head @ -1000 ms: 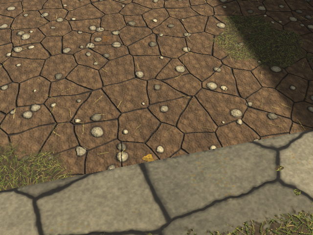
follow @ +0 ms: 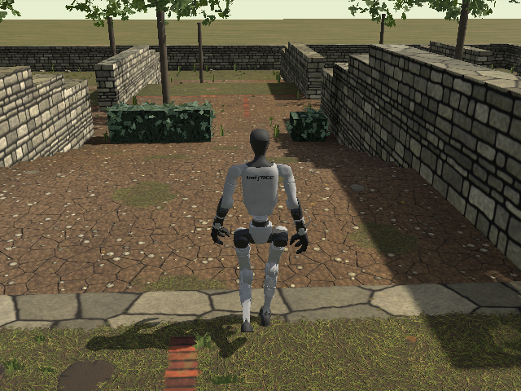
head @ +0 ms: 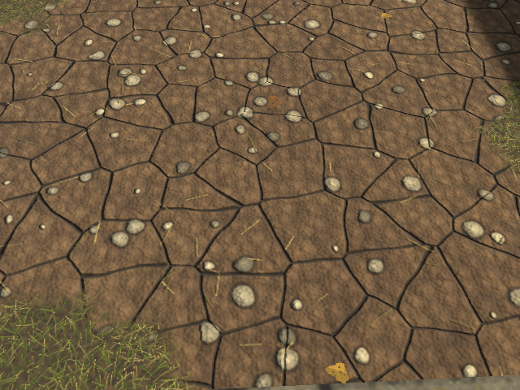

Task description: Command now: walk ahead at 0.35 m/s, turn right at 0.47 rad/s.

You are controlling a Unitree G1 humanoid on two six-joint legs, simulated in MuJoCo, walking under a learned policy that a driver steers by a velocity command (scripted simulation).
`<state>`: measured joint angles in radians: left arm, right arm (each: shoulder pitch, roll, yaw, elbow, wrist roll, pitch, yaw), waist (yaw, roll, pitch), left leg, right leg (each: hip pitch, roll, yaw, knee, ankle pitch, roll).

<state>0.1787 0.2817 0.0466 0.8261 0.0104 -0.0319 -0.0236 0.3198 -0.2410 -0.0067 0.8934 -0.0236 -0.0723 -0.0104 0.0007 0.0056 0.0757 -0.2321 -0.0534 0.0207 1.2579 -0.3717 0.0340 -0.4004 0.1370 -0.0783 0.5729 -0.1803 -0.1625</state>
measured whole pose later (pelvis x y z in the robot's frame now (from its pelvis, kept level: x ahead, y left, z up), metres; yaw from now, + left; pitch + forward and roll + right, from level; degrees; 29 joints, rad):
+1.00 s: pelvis +0.17 +0.02 +0.03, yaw -5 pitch +0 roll +0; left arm 0.22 0.27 0.02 0.80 0.03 0.03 0.05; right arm 0.24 -0.33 -0.08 0.79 -0.02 0.06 0.01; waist -0.02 0.05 0.04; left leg -0.49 -0.12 -0.11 0.94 -0.39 0.00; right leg -0.17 0.05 0.00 0.41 -0.23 -0.06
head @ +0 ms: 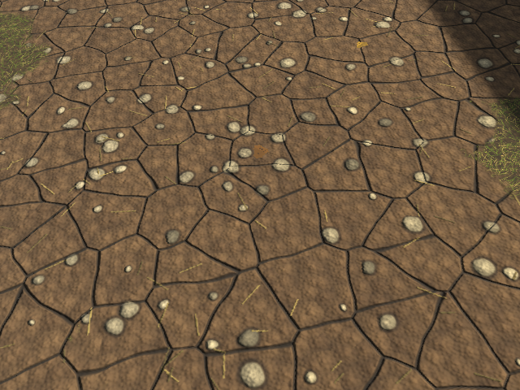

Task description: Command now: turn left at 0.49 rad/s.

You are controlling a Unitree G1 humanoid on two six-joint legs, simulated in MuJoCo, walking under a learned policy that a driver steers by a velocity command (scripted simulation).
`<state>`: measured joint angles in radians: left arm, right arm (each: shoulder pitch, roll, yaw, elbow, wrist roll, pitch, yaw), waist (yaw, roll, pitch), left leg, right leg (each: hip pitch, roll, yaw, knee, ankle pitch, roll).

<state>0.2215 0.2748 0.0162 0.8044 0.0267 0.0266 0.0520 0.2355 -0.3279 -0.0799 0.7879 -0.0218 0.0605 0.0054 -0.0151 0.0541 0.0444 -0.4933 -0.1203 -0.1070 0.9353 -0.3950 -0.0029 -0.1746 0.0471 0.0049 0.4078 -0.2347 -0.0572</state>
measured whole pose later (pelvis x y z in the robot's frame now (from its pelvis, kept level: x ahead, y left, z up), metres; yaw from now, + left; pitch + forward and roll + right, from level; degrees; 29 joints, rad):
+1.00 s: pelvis +0.09 -0.01 -0.01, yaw -7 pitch +0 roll +1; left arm 0.17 0.26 0.06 0.74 0.00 0.02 -0.01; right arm 0.22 -0.27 -0.04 0.82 -0.03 0.02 -0.02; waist -0.02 0.04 0.10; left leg -0.43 0.03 0.01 1.13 -0.45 -0.01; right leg -0.36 0.09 -0.01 0.51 -0.16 -0.10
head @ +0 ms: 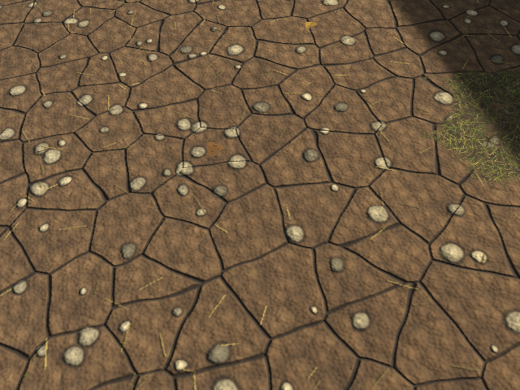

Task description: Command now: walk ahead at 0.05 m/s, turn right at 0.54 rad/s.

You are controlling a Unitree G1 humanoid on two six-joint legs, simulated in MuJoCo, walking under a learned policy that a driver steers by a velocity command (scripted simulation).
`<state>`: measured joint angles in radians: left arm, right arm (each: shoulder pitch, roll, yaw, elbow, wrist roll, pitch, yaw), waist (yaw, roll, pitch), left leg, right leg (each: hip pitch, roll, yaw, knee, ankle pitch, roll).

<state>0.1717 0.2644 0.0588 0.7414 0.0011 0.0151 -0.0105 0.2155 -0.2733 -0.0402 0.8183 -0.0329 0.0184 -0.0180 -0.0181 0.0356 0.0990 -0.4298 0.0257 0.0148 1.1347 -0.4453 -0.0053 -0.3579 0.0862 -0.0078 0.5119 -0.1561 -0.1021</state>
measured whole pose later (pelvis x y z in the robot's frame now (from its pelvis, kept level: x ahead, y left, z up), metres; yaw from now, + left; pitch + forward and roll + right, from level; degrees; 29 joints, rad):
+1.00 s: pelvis +0.23 -0.02 +0.01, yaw +16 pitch +1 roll +0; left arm 0.17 0.25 0.04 0.78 0.05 -0.09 0.00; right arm 0.30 -0.33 -0.10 0.86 -0.02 -0.01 0.02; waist -0.03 0.05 0.01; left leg -0.34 -0.05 -0.10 1.04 -0.39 0.05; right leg -0.22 0.03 -0.03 0.43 -0.17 -0.04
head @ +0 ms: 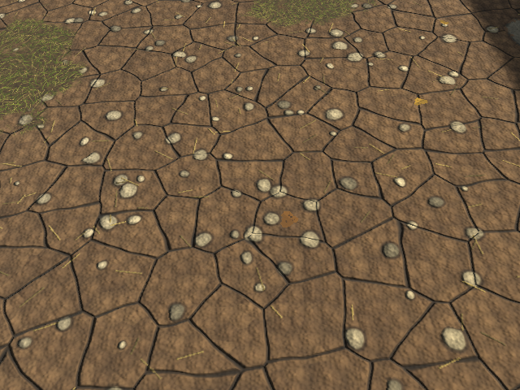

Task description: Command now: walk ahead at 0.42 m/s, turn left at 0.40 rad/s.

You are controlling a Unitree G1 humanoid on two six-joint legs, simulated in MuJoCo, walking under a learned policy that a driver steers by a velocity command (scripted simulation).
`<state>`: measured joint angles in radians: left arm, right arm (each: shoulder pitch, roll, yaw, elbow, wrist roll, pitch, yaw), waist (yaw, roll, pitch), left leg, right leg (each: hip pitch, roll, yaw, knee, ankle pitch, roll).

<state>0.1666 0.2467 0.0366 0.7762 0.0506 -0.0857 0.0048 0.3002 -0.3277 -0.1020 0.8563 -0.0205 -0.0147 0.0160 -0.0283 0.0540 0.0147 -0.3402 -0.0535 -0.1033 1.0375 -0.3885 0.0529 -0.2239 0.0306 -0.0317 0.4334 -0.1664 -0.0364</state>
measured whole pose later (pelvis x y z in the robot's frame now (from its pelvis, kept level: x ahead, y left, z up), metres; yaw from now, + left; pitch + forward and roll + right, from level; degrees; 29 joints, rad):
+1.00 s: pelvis +0.18 -0.04 -0.03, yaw -19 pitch +1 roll +1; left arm 0.22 0.25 0.05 0.80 0.02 0.02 0.01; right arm 0.20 -0.28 -0.07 0.87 -0.02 0.06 -0.02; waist 0.00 0.03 0.04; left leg -0.45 0.01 -0.02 0.92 -0.35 -0.04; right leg -0.25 0.10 0.07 0.40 -0.15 -0.09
